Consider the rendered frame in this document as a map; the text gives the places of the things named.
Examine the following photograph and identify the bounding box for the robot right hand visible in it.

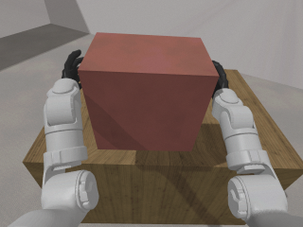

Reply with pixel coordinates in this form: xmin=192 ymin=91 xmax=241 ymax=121
xmin=212 ymin=60 xmax=229 ymax=99

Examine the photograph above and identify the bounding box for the pedestal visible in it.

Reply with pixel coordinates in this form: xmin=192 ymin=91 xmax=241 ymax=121
xmin=22 ymin=69 xmax=303 ymax=225

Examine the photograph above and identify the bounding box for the right robot upper arm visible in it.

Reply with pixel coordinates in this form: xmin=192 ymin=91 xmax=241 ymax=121
xmin=227 ymin=174 xmax=303 ymax=227

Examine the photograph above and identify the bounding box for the right robot forearm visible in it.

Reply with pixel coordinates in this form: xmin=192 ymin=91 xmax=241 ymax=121
xmin=211 ymin=88 xmax=288 ymax=211

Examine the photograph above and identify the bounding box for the robot left hand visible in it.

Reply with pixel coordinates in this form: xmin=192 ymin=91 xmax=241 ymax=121
xmin=62 ymin=49 xmax=84 ymax=89

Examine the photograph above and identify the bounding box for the left robot forearm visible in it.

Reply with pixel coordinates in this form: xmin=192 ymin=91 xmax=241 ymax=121
xmin=41 ymin=78 xmax=88 ymax=208

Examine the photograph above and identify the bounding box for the carton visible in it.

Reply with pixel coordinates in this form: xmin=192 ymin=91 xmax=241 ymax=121
xmin=78 ymin=32 xmax=220 ymax=151

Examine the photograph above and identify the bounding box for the left robot upper arm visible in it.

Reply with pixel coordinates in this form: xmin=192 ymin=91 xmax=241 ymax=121
xmin=8 ymin=169 xmax=99 ymax=227

